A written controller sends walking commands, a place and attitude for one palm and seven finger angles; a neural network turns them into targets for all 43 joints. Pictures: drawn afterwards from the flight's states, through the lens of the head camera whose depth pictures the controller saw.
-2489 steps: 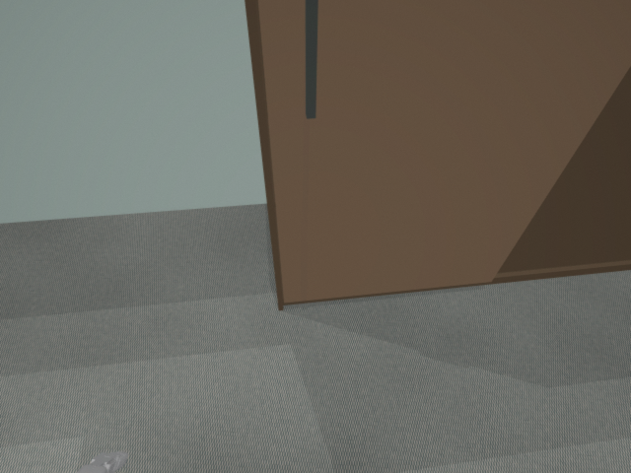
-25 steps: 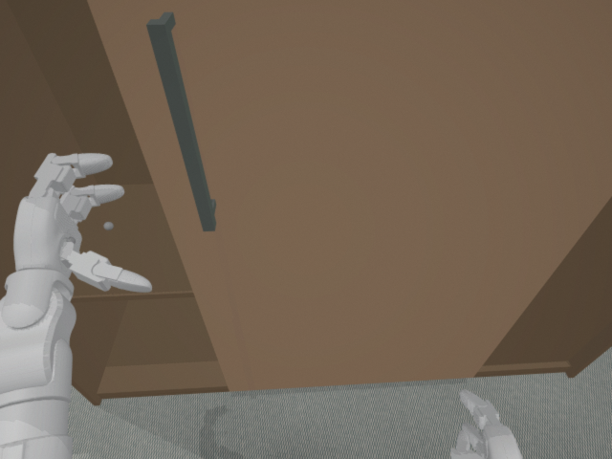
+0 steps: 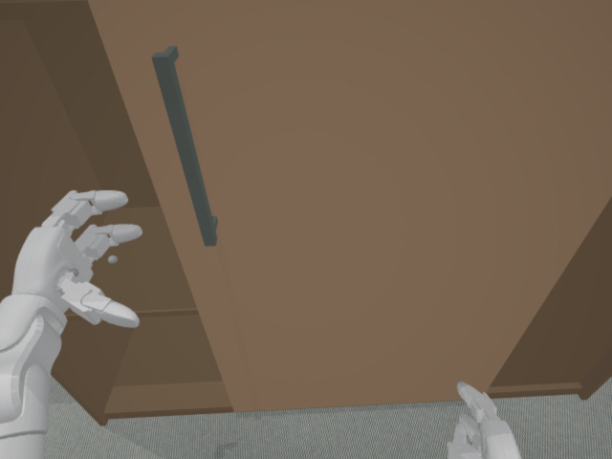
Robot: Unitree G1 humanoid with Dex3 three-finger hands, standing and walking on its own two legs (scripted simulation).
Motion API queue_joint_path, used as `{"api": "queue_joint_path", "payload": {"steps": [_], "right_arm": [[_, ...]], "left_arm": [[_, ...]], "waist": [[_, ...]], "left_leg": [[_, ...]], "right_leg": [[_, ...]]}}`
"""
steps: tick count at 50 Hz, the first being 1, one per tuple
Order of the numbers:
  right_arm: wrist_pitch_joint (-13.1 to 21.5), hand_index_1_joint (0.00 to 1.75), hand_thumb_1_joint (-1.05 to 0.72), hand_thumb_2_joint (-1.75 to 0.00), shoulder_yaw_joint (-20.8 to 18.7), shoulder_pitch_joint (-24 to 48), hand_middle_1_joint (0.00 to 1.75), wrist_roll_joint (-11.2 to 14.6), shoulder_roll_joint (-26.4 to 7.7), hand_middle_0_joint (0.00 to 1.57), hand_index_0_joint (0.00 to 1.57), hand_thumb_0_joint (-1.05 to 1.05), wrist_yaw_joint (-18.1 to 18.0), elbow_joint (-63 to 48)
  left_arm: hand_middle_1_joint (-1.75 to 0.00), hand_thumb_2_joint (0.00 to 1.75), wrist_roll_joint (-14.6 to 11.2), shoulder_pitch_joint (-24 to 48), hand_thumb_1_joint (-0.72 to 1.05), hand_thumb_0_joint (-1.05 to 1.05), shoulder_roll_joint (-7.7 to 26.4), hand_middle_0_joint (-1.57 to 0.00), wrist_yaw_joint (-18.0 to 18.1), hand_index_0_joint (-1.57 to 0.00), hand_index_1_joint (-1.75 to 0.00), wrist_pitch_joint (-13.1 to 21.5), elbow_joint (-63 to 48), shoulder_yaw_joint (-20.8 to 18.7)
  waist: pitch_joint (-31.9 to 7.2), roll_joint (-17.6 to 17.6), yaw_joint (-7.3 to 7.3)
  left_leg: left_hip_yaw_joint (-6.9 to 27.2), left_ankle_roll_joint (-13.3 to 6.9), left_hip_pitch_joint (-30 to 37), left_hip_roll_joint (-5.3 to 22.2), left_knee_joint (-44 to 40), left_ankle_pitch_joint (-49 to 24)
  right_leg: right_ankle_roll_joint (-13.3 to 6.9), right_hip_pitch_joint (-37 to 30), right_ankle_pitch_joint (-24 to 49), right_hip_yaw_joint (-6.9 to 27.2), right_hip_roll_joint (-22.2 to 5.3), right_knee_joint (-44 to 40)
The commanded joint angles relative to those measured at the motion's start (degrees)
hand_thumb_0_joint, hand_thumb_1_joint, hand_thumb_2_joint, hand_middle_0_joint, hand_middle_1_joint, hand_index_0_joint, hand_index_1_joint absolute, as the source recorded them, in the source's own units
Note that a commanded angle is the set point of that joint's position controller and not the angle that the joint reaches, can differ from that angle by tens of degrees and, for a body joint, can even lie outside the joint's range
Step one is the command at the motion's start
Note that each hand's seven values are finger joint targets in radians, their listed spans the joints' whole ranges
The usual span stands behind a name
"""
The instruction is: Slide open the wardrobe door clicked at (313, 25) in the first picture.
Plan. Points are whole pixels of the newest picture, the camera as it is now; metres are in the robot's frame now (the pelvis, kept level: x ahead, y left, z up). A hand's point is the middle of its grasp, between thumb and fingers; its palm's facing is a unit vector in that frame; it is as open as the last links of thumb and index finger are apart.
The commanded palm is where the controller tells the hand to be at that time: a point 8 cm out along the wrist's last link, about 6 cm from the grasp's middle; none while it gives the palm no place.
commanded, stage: draw the hand back to the body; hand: left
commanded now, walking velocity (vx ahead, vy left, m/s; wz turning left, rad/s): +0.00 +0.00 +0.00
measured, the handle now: (193, 158) +0.45 +0.22 +0.21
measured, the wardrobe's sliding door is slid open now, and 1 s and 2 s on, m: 0.42 0.42 0.42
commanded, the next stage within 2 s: step back with the hand held close in 1.36 s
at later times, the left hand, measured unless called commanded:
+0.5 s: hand (80, 306) +0.21 +0.27 +0.17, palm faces +0.46 -0.84 -0.28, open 13.4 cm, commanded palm +0.16 +0.30 +0.18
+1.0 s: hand (79, 309) +0.21 +0.28 +0.16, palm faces +0.43 -0.83 -0.36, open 8.6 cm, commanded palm +0.16 +0.31 +0.18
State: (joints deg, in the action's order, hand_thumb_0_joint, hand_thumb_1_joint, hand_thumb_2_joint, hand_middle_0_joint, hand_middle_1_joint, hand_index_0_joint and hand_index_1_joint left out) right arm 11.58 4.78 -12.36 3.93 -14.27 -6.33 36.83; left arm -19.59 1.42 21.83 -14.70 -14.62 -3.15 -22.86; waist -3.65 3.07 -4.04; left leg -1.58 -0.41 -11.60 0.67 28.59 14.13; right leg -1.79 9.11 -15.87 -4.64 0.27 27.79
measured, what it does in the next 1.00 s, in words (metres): stands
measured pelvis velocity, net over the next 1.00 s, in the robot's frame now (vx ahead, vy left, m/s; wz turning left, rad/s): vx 0.02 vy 0.02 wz -0.02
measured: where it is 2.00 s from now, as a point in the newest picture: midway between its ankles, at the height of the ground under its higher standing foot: outside the picture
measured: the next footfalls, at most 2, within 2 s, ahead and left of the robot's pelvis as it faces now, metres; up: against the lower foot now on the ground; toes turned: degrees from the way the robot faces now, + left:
none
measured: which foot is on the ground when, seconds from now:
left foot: down 0.00-1.00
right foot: down 0.00-1.00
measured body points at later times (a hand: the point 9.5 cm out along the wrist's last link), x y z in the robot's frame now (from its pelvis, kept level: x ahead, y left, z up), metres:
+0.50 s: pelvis -0.01 +0.00 +0.00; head -0.04 -0.02 +0.45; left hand +0.18 +0.31 +0.18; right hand +0.18 -0.22 -0.07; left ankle +0.02 +0.11 -0.74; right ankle -0.01 -0.10 -0.74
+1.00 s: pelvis +0.02 +0.02 +0.01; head -0.01 +0.01 +0.46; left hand +0.18 +0.32 +0.18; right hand +0.21 -0.20 -0.07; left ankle +0.02 +0.12 -0.74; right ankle -0.01 -0.10 -0.74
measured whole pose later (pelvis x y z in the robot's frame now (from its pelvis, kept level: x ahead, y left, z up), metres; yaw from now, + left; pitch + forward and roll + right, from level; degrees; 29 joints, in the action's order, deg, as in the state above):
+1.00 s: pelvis +0.02 +0.02 +0.01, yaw -1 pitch -5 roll +0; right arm 6.2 1.3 -11.1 -0.9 -12.7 -3.5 37.0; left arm -4.1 -25.9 19.4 5.0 4.5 -22.2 -18.1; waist 0.2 2.2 -4.7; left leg -3.1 -1.6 -4.8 -0.4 22.7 13.2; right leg -0.2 2.3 -14.0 -3.0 -0.5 21.0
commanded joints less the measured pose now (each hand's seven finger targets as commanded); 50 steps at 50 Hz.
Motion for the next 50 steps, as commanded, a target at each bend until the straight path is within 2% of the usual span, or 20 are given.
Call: {"api": "queue_joint_path", "payload": {"steps": [1, 4, 6, 9, 14, 15, 16, 17, 18, 22, 25, 31, 34, 35, 37, 39, 41, 44, 47, 50], "right_arm": [[3.8, 0.30, -0.90, -0.90, -3.3, 9.4, 0.30, 0.3, -6.9, 0.20, 0.20, 0.00, 0.2, -9.9], [3.7, 0.30, -0.90, -0.90, -3.4, 9.9, 0.30, 0.4, -6.6, 0.20, 0.20, 0.00, 0.1, -10.9], [4.0, 0.30, -0.90, -0.90, -3.3, 10.1, 0.30, 0.3, -6.6, 0.20, 0.20, 0.00, -0.1, -10.8], [4.5, 0.30, -0.90, -0.90, -3.3, 9.9, 0.30, 0.1, -6.5, 0.20, 0.20, 0.00, -0.8, -10.2], [5.6, 0.30, -0.90, -0.90, -3.1, 9.9, 0.30, 0.0, -6.5, 0.20, 0.20, 0.00, -1.4, -9.3], [5.4, 0.30, -0.90, -0.90, -4.1, 10.7, 0.30, -2.8, -6.4, 0.20, 0.20, 0.00, -0.5, -8.4], [5.4, 0.30, -0.90, -0.90, -4.2, 10.2, 0.30, -3.3, -6.4, 0.20, 0.20, 0.00, 0.1, -7.1], [4.7, 0.30, -0.90, -0.90, -4.1, 10.0, 0.30, -3.3, -5.8, 0.20, 0.20, 0.00, 0.5, -6.9], [4.2, 0.30, -0.90, -0.90, -4.3, 9.6, 0.30, -3.3, -5.7, 0.20, 0.20, 0.00, 0.9, -7.3], [2.7, 0.30, -0.90, -0.90, -5.1, 9.5, 0.30, -3.6, -5.9, 0.20, 0.20, 0.00, 1.1, -7.5], [1.9, 0.30, -0.90, -0.90, -5.2, 9.8, 0.30, -3.9, -5.7, 0.20, 0.20, 0.00, 0.7, -6.8], [1.0, 0.30, -0.90, -0.90, -5.6, 10.3, 0.30, -4.3, -5.6, 0.20, 0.20, 0.00, 0.6, -6.5], [0.1, 0.30, -0.90, -0.90, -5.7, 9.7, 0.30, -4.5, -5.3, 0.20, 0.20, 0.00, 1.0, -6.9], [-0.3, 0.30, -0.90, -0.90, -5.7, 9.7, 0.30, -4.4, -5.2, 0.20, 0.20, 0.00, 1.2, -7.0], [-0.5, 0.30, -0.90, -0.90, -5.8, 9.5, 0.30, -4.4, -5.2, 0.20, 0.20, 0.00, 1.5, -7.4], [-1.0, 0.30, -0.90, -0.90, -5.8, 9.4, 0.30, -4.5, -5.2, 0.20, 0.20, 0.00, 1.6, -7.8], [-1.3, 0.30, -0.90, -0.90, -6.0, 9.3, 0.30, -4.5, -5.4, 0.20, 0.20, 0.00, 1.8, -7.9], [-2.1, 0.30, -0.90, -0.90, -6.0, 8.7, 0.30, -4.5, -5.1, 0.20, 0.20, 0.00, 2.0, -8.5], [-2.2, 0.30, -0.90, -0.90, -6.0, 8.4, 0.30, -4.5, -5.0, 0.20, 0.20, 0.00, 2.1, -8.9], [-2.5, 0.30, -0.90, -0.90, -6.0, 8.2, 0.30, -4.6, -5.0, 0.20, 0.20, 0.00, 2.3, -8.9]], "left_arm": [[-1.15, 0.20, -2.2, 8.7, -0.55, 0.00, 11.8, -0.25, 1.0, -0.25, -1.15, 3.0, -11.7, -7.1], [-1.15, 0.20, -1.2, 9.2, -0.55, 0.00, 11.3, -0.25, 1.3, -0.25, -1.15, 2.2, -16.5, -5.8], [-1.15, 0.20, -1.1, 9.0, -0.55, 0.00, 11.2, -0.25, 1.7, -0.25, -1.15, 2.6, -18.0, -5.4], [-1.15, 0.20, -0.9, 10.9, -0.55, 0.00, 12.3, -0.25, 1.8, -0.25, -1.15, 4.1, -20.4, -5.8], [-1.04, 0.29, -1.6, 8.5, -0.37, 0.00, 12.1, -0.24, 1.1, -0.24, -1.04, 5.2, -19.4, -6.1], [-1.02, 0.31, 7.3, 9.3, -0.33, 0.00, 18.9, -0.24, 10.6, -0.24, -1.02, 11.4, -23.4, -8.4], [-1.00, 0.32, 8.2, 3.6, -0.30, 0.00, 14.9, -0.24, 14.2, -0.24, -1.00, 13.8, -19.3, -6.8], [-0.98, 0.34, 9.6, -1.0, -0.26, 0.00, 10.6, -0.24, 15.8, -0.24, -0.98, 15.6, -18.1, -3.1], [-0.96, 0.36, 10.3, -3.2, -0.22, 0.00, 9.2, -0.24, 16.9, -0.24, -0.96, 17.3, -20.1, -1.3], [-0.87, 0.43, 12.5, -5.9, -0.08, 0.00, 9.8, -0.23, 20.0, -0.23, -0.87, 21.6, -23.7, -1.0], [-0.81, 0.48, 13.9, -5.4, 0.03, 0.00, 10.1, -0.23, 21.3, -0.23, -0.81, 23.2, -24.5, -0.9], [-0.68, 0.58, 15.2, -9.9, 0.25, 0.00, 10.3, -0.22, 22.0, -0.22, -0.68, 24.8, -26.4, -1.7], [-0.62, 0.64, 15.1, -14.0, 0.36, 0.00, 9.1, -0.22, 21.7, -0.22, -0.62, 24.6, -26.0, -1.6], [-0.60, 0.65, 15.2, -14.9, 0.39, 0.00, 8.7, -0.22, 21.5, -0.22, -0.60, 24.5, -26.5, -1.4], [-0.55, 0.69, 15.2, -17.4, 0.47, 0.00, 7.9, -0.22, 21.3, -0.22, -0.55, 24.3, -26.5, -0.8], [-0.51, 0.73, 15.2, -17.3, 0.54, 0.00, 8.2, -0.21, 21.2, -0.21, -0.51, 24.1, -28.6, -1.0], [-0.47, 0.76, 15.4, -19.7, 0.61, 0.00, 9.1, -0.21, 21.2, -0.21, -0.47, 23.8, -28.4, -2.3], [-0.41, 0.81, 15.2, -20.6, 0.72, 0.00, 8.4, -0.21, 21.0, -0.21, -0.41, 23.4, -30.2, -2.0], [-0.34, 0.87, 15.4, -21.6, 0.83, 0.00, 8.1, -0.20, 21.0, -0.20, -0.34, 22.9, -32.2, -1.7], [-0.30, 0.90, 15.6, -21.6, 0.90, 0.00, 8.1, -0.20, 21.1, -0.20, -0.30, 22.5, -33.4, -1.6]], "waist": [[-4.1, -3.8, -1.15], [-4.8, 0.6, -0.89], [-4.1, -0.2, -0.65], [-4.3, 1.4, -0.16], [-3.7, 1.7, -0.39], [2.5, 1.1, -0.54], [4.1, -0.9, -0.19], [4.8, -0.5, 0.19], [2.7, 0.2, 0.16], [-1.0, -0.9, 0.00], [-0.2, -0.2, 0.23], [-0.7, 1.0, -0.39], [-0.2, -0.7, -0.65], [-0.3, 0.6, -0.68], [1.1, -0.2, -0.56], [0.6, 1.2, -0.53], [0.9, 0.0, -0.84], [0.1, -0.2, -0.56], [-0.3, 2.3, -0.40], [-0.9, 1.7, -0.31]], "left_leg": [[2.3, -1.4, 2.4, -0.8, -3.1, -8.3], [2.0, -1.6, 3.1, -1.0, -3.4, -7.2], [2.1, -1.7, 3.2, -0.8, -3.2, -6.4], [2.2, -1.8, 4.0, -1.1, -3.2, -5.1], [2.5, -1.7, 3.4, -1.0, -3.3, -4.2], [1.7, -1.3, 0.5, -1.6, -3.4, -3.3], [1.6, -1.0, -0.1, -1.5, -3.2, -2.0], [1.2, -1.2, 1.3, -1.1, -3.8, -1.3], [1.2, -1.5, 2.7, -0.9, -4.5, -1.3], [0.9, -1.9, 5.7, -0.5, -6.9, -2.1], [0.7, -2.0, 7.1, -0.7, -7.8, -2.4], [1.3, -1.8, 9.0, -0.5, -9.1, -6.4], [1.3, -1.6, 8.3, -0.3, -9.2, -9.7], [1.3, -1.4, 8.6, -0.2, -9.2, -10.3], [1.5, -1.2, 8.0, 0.2, -9.5, -10.9], [1.5, -1.1, 8.4, 0.2, -9.5, -11.7], [1.5, -0.9, 8.4, 0.4, -9.4, -13.0], [1.7, -0.8, 8.4, 0.6, -9.0, -15.2], [1.7, -0.5, 9.1, 0.9, -8.6, -17.8], [2.0, -0.1, 9.1, 1.0, -8.3, -18.7]], "right_leg": [[1.0, 1.9, 11.8, 2.3, 0.2, -4.8], [0.9, 2.6, 9.5, 2.6, -0.1, -4.8], [1.0, 3.1, 8.2, 2.9, 0.1, -5.3], [1.1, 3.4, 6.4, 3.4, 0.0, -5.9], [1.2, 2.8, 5.5, 3.8, -0.3, -6.3], [1.5, 5.0, 3.5, 5.5, -1.4, -11.0], [1.3, 5.2, 0.9, 5.1, -2.2, -12.0], [1.2, 5.3, -0.1, 4.9, -2.3, -12.0], [1.1, 3.6, 0.4, 4.7, -2.4, -11.2], [1.2, 0.4, 1.5, 4.5, -1.8, -11.5], [1.2, 0.2, 1.6, 4.2, -1.5, -12.2], [0.8, -2.4, 6.3, 3.4, -1.0, -11.7], [0.7, -4.0, 10.3, 3.1, -0.8, -10.3], [0.7, -4.0, 10.5, 3.2, -0.7, -10.3], [0.7, -4.0, 10.8, 2.9, -0.7, -9.9], [0.6, -4.1, 11.6, 3.0, -0.5, -9.8], [0.6, -4.2, 12.4, 2.8, -0.3, -10.0], [0.5, -4.8, 14.1, 2.7, -0.3, -9.2], [0.6, -4.6, 14.9, 2.7, -0.4, -8.8], [0.6, -4.5, 15.1, 2.6, -0.3, -8.6]]}}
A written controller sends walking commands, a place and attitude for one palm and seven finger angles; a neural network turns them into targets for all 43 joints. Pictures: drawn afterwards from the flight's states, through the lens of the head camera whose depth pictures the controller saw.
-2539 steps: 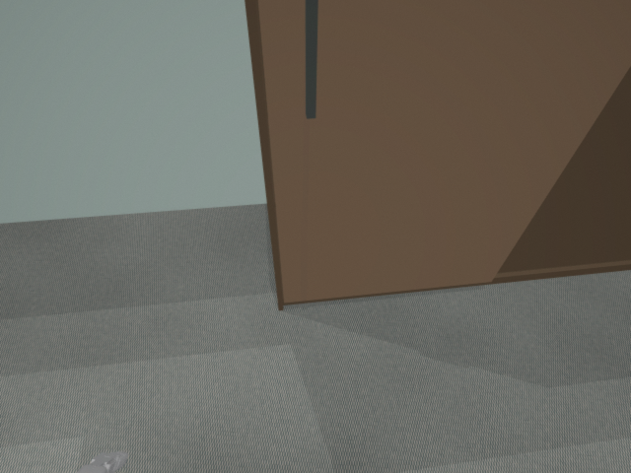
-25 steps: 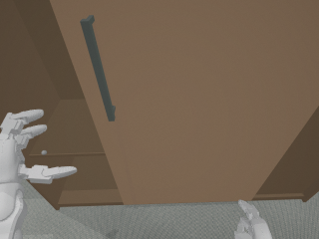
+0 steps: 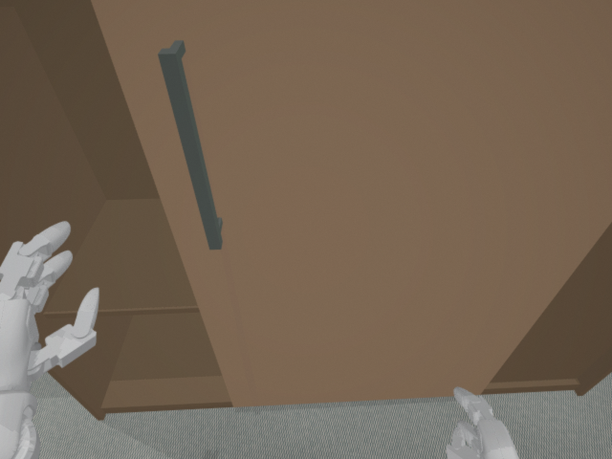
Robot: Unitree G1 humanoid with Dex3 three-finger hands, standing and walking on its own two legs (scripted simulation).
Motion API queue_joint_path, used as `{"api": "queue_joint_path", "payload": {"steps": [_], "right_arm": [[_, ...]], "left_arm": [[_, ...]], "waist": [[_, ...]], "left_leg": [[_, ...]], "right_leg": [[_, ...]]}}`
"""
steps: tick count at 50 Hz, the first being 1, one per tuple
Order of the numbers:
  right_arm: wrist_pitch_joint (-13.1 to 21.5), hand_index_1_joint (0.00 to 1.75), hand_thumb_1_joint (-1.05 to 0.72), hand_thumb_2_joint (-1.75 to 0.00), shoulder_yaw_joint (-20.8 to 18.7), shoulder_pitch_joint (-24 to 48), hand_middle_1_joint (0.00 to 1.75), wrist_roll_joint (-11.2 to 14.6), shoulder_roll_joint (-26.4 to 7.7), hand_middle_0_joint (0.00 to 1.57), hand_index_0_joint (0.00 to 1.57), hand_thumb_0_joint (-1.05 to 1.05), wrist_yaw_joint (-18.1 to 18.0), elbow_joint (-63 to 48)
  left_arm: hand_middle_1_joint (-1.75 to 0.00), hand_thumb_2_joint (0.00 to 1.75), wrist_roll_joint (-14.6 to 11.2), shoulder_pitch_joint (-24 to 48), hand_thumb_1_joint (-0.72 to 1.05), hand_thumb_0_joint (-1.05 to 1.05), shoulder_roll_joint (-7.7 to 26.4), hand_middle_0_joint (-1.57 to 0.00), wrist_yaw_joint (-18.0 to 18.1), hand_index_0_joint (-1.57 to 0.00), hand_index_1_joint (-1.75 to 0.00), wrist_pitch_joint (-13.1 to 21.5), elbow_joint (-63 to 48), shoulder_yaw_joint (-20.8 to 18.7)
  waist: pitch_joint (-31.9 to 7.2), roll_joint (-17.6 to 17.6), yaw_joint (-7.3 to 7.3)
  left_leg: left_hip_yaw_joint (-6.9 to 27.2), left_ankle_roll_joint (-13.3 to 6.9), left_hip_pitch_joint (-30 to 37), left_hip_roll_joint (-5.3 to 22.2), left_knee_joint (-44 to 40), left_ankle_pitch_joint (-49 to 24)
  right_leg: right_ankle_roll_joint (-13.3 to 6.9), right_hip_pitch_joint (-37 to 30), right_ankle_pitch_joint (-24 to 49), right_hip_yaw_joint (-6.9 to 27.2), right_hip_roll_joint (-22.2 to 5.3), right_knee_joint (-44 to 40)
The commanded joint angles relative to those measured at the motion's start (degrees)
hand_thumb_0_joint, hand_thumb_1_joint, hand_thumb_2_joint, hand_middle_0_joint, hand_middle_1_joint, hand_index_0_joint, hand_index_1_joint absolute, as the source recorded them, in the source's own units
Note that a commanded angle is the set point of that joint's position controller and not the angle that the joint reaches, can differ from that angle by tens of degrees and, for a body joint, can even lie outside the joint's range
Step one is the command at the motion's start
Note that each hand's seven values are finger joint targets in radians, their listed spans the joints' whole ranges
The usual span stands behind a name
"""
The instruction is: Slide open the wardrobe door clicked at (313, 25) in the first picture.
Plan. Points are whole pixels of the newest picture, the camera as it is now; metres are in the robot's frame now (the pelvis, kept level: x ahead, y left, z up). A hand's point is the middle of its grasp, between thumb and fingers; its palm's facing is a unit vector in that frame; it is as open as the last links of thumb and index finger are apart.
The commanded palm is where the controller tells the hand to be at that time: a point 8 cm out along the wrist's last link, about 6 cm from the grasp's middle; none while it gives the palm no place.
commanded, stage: draw the hand back to the body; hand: left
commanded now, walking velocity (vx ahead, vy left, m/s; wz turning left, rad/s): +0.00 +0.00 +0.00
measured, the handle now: (199, 160) +0.42 +0.21 +0.20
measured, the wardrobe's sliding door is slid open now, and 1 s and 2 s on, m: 0.42 0.42 0.42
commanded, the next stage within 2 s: step back with the hand held close in 0.36 s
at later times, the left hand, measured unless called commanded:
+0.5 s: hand (75, 333) +0.17 +0.26 +0.16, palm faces +0.46 -0.81 -0.35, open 7.4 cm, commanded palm +0.13 +0.30 +0.17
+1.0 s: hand (24, 372) +0.13 +0.29 +0.15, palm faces +0.42 -0.78 -0.47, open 7.4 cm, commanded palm +0.08 +0.32 +0.17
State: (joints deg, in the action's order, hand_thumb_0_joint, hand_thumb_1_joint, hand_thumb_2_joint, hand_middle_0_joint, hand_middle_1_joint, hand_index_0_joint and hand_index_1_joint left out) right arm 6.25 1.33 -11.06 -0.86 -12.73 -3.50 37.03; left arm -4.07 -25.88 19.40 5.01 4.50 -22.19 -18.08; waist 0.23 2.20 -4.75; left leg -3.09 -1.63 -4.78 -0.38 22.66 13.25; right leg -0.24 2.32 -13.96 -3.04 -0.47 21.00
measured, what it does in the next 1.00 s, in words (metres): shifts its weight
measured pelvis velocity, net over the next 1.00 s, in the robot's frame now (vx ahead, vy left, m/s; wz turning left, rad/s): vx -0.06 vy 0.02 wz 0.00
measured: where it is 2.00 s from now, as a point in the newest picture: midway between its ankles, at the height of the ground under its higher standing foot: outside the picture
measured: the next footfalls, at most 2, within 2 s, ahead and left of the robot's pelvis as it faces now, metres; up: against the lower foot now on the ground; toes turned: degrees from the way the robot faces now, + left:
right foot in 1.66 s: -0.22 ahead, -0.13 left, +0.00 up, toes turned -3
left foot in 1.96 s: -0.04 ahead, +0.10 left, +0.00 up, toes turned -5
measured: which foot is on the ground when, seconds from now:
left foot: down 0.00-1.00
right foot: down 0.00-1.00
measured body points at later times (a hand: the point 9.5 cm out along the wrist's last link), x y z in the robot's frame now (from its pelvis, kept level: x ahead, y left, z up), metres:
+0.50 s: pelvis -0.01 +0.00 +0.00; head -0.04 -0.02 +0.45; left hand +0.14 +0.30 +0.18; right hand +0.18 -0.22 -0.08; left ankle +0.00 +0.10 -0.74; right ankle -0.02 -0.12 -0.74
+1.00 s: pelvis -0.06 +0.02 -0.01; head -0.06 +0.02 +0.44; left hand +0.11 +0.32 +0.18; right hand +0.11 -0.23 -0.08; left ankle +0.00 +0.10 -0.74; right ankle -0.02 -0.12 -0.74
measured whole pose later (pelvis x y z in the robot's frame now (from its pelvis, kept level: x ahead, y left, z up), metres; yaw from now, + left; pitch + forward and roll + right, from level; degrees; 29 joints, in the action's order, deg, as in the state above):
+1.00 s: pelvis -0.06 +0.02 -0.01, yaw +0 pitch +0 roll -2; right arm 1.3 0.0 -12.8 0.5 -13.6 -5.0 31.5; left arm -2.1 -30.1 23.3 7.2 11.2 -24.7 -23.1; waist -0.2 1.3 -1.2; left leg -3.2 -3.4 -18.4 -0.2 27.7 9.6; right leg 0.9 15.0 -9.2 -3.0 -0.5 24.1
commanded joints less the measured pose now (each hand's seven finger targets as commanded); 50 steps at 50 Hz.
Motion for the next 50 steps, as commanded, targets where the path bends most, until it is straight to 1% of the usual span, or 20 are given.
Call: {"api": "queue_joint_path", "payload": {"steps": [1, 5, 9, 19, 23, 24, 25, 26, 27, 28, 29, 31, 33, 35, 36, 37, 41, 42, 45, 50], "right_arm": [[3.0, 0.30, -0.90, -0.90, -2.5, 7.0, 0.30, 0.1, -6.8, 0.20, 0.20, 0.00, -0.6, -9.2], [2.4, 0.30, -0.90, -0.90, -2.3, 7.1, 0.30, 0.1, -6.6, 0.20, 0.20, 0.00, -0.8, -9.2], [2.4, 0.30, -0.90, -0.90, -2.3, 7.1, 0.30, 0.1, -6.5, 0.20, 0.20, 0.00, -0.8, -9.1], [2.5, 0.30, -0.90, -0.90, -2.3, 7.9, 0.30, 0.1, -6.2, 0.20, 0.20, 0.00, -0.9, -9.1], [2.8, 0.30, -0.90, -0.90, -2.3, 8.1, 0.30, 0.2, -6.3, 0.20, 0.20, 0.00, -1.0, -8.9], [2.6, 0.30, -0.90, -0.90, -2.4, 8.0, 0.30, 0.3, -6.5, 0.20, 0.20, 0.00, -1.3, -8.4], [1.2, 0.30, -0.90, -0.90, -2.4, 8.3, 0.30, 1.0, -7.6, 0.20, 0.20, 0.00, -1.2, -11.2], [0.5, 0.30, -0.90, -0.90, -2.2, 8.2, 0.30, 0.9, -6.7, 0.20, 0.20, 0.00, -1.4, -10.2], [-0.1, 0.30, -0.90, -0.90, -2.3, 7.6, 0.30, 0.6, -6.6, 0.20, 0.20, 0.00, -1.3, -9.9], [-0.5, 0.30, -0.90, -0.90, -2.6, 7.3, 0.30, 0.6, -6.9, 0.20, 0.20, 0.00, -1.0, -10.7], [-0.9, 0.30, -0.90, -0.90, -2.8, 7.0, 0.30, 0.6, -7.1, 0.20, 0.20, 0.00, -0.9, -11.3], [-1.4, 0.30, -0.90, -0.90, -3.2, 6.7, 0.30, 0.7, -7.5, 0.20, 0.20, 0.00, -1.1, -12.2], [-2.3, 0.30, -0.90, -0.90, -3.6, 6.3, 0.30, 0.9, -7.7, 0.20, 0.20, 0.00, -1.3, -13.0], [-2.9, 0.30, -0.90, -0.90, -3.9, 6.2, 0.30, 1.0, -7.6, 0.20, 0.20, 0.00, -1.6, -13.9], [-3.0, 0.30, -0.90, -0.90, -3.9, 6.3, 0.30, 1.0, -7.7, 0.20, 0.20, 0.00, -1.8, -14.1], [-3.3, 0.30, -0.90, -0.90, -3.9, 6.1, 0.30, 1.1, -7.4, 0.20, 0.20, 0.00, -1.9, -14.3], [-3.4, 0.30, -0.90, -0.90, -4.2, 5.9, 0.30, 1.2, -7.8, 0.20, 0.20, 0.00, -2.2, -15.0], [-3.3, 0.30, -0.90, -0.90, -4.1, 5.5, 0.30, 1.3, -7.6, 0.20, 0.20, 0.00, -2.2, -14.8], [-2.4, 0.30, -0.90, -0.90, -4.3, 5.0, 0.30, 1.5, -8.1, 0.20, 0.20, 0.00, -2.1, -14.8], [-0.6, 0.30, -0.90, -0.90, -4.4, 4.7, 0.30, 1.3, -9.2, 0.20, 0.20, 0.00, -2.4, -14.9]], "left_arm": [[-0.30, 0.90, 0.1, 5.6, 0.90, 0.00, 10.9, -0.20, 1.4, -0.20, -0.30, 3.2, -14.3, -6.7], [-0.30, 0.90, -0.2, 6.3, 0.90, 0.00, 10.4, -0.20, 1.6, -0.20, -0.30, 2.6, -12.7, -6.4], [-0.30, 0.90, 0.0, 7.0, 0.90, 0.00, 10.2, -0.20, 1.7, -0.20, -0.30, 2.5, -13.6, -6.1], [-0.30, 0.90, -0.4, 6.0, 0.90, 0.00, 10.5, -0.20, 1.6, -0.20, -0.30, 2.9, -12.8, -6.8], [-0.30, 0.90, -0.3, 6.0, 0.90, 0.00, 10.3, -0.20, 1.6, -0.20, -0.30, 3.3, -13.0, -6.4], [-0.30, 0.90, -0.5, 9.8, 0.90, 0.00, 13.9, -0.20, 2.1, -0.20, -0.30, 3.4, -12.0, -9.8], [-0.30, 0.90, 0.1, 15.8, 0.90, 0.00, 20.1, -0.20, 2.6, -0.20, -0.30, 5.9, -15.2, -16.0], [-0.30, 0.90, 0.3, 15.0, 0.90, 0.00, 19.6, -0.20, 2.4, -0.20, -0.30, 7.1, -13.0, -15.7], [-0.30, 0.90, 0.4, 7.4, 0.90, 0.00, 14.0, -0.20, 1.9, -0.20, -0.30, 7.0, -9.0, -11.3], [-0.30, 0.90, 0.6, 4.3, 0.90, 0.00, 11.2, -0.20, 1.5, -0.20, -0.30, 6.9, -8.9, -8.6], [-0.30, 0.90, 0.7, 2.7, 0.90, 0.00, 10.6, -0.20, 1.5, -0.20, -0.30, 7.0, -9.9, -7.8], [-0.30, 0.90, 0.8, 0.0, 0.90, 0.00, 10.8, -0.20, 1.7, -0.20, -0.30, 7.1, -11.2, -8.0], [-0.30, 0.90, 0.8, -1.4, 0.90, 0.00, 12.6, -0.20, 2.1, -0.20, -0.30, 7.2, -13.3, -9.6], [-0.30, 0.90, 0.7, -2.3, 0.90, 0.00, 14.2, -0.20, 2.4, -0.20, -0.30, 7.5, -14.3, -11.3], [-0.30, 0.90, 0.6, -2.6, 0.90, 0.00, 15.7, -0.20, 2.6, -0.20, -0.30, 7.6, -14.6, -12.8], [-0.30, 0.90, 0.5, -3.2, 0.90, 0.00, 15.2, -0.20, 2.7, -0.20, -0.30, 7.8, -14.2, -12.7], [-0.30, 0.90, 0.5, -2.7, 0.90, 0.00, 16.5, -0.20, 3.1, -0.20, -0.30, 8.7, -14.9, -14.0], [-0.30, 0.90, 0.5, -3.1, 0.90, 0.00, 15.3, -0.20, 3.2, -0.20, -0.30, 8.7, -13.6, -13.1], [-0.30, 0.90, 1.1, -2.0, 0.90, 0.00, 14.6, -0.20, 3.4, -0.20, -0.30, 9.7, -14.1, -12.1], [-0.30, 0.90, 2.9, 0.1, 0.90, 0.00, 13.8, -0.20, 3.9, -0.20, -0.30, 11.4, -14.3, -12.1]], "waist": [[-4.5, 2.9, 0.29], [-3.0, 0.6, 0.45], [-3.5, 2.7, 0.44], [-2.3, 0.8, 0.23], [-1.9, 2.4, 0.24], [-1.3, 1.3, 0.31], [2.0, -0.2, 2.30], [1.8, -0.8, 2.47], [0.4, -2.3, 2.98], [-2.2, -0.8, 3.01], [-4.5, 0.6, 3.12], [-7.7, 1.8, 3.07], [-10.1, 0.7, 3.05], [-10.6, -1.2, 3.06], [-10.5, -0.3, 2.98], [-10.2, -0.7, 3.07], [-8.9, 0.4, 3.23], [-7.9, 0.3, 3.37], [-5.9, 0.4, 3.80], [-3.7, 5.4, 3.55]], "left_leg": [[3.6, 1.1, 2.3, 2.0, -2.5, -18.2], [3.5, 0.8, 1.1, 1.8, -2.7, -14.5], [3.9, 1.1, 1.5, 1.9, -3.0, -14.4], [3.3, 0.6, 0.6, 1.5, -3.2, -10.7], [3.3, 0.7, 0.7, 1.5, -3.5, -9.5], [3.3, 0.6, 0.0, 1.4, -3.7, -8.0], [4.3, -1.0, -4.8, 2.4, -1.2, -4.4], [4.6, -0.9, -4.5, 2.0, 0.1, -3.8], [4.6, -0.9, -3.8, 2.2, 1.4, -6.6], [4.2, -0.9, -2.5, 2.5, 2.0, -9.3], [3.9, -0.9, -1.8, 2.9, 2.0, -11.6], [4.0, -0.9, -1.2, 3.4, 1.6, -17.1], [4.6, -0.9, -1.5, 4.0, 1.3, -20.4], [4.5, -1.0, -2.4, 4.1, 1.3, -20.3], [4.9, -1.0, -3.2, 4.1, 0.8, -19.8], [5.1, -1.0, -4.6, 4.3, 0.5, -19.3], [5.5, -1.3, -8.7, 4.4, -0.4, -12.3], [5.8, -1.4, -10.2, 4.5, -0.9, -9.8], [6.4, -1.9, -14.1, 4.5, -2.3, 1.4], [11.6, -4.2, -27.7, 7.8, -9.2, 19.9]], "right_leg": [[-1.0, 2.3, 13.3, 0.9, 0.6, -2.0], [-1.0, 3.0, 11.5, 0.8, 0.4, -2.3], [-1.2, 2.7, 10.8, 0.8, 0.4, -2.2], [-1.1, 2.5, 9.4, 1.0, 0.4, -3.3], [-1.1, 2.8, 8.2, 1.2, 0.4, -3.8], [-1.1, 3.1, 7.2, 1.3, 0.4, -4.3], [-0.8, 8.6, 9.0, 6.2, -2.5, -7.3], [-1.1, 9.6, 10.0, 6.9, -4.2, -7.9], [-1.2, 10.7, 12.2, 6.6, -4.9, -7.0], [-1.0, 10.7, 14.3, 6.3, -5.2, -5.8], [-0.6, 10.2, 15.7, 5.7, -5.1, -4.7], [0.0, 8.8, 18.5, 4.4, -4.2, -2.5], [0.4, 7.8, 19.9, 3.8, -3.4, -0.5], [0.7, 8.0, 19.8, 3.8, -3.0, 0.0], [0.6, 7.8, 19.3, 3.6, -2.8, 0.5], [0.6, 7.4, 19.0, 3.7, -2.7, 0.9], [0.8, 7.4, 15.0, 4.6, -2.4, 0.8], [0.7, 7.4, 13.2, 4.9, -2.4, 0.7], [0.7, 8.2, 6.0, 5.5, -2.2, -0.6], [1.2, 1.1, 0.1, 4.6, 0.7, 5.9]]}}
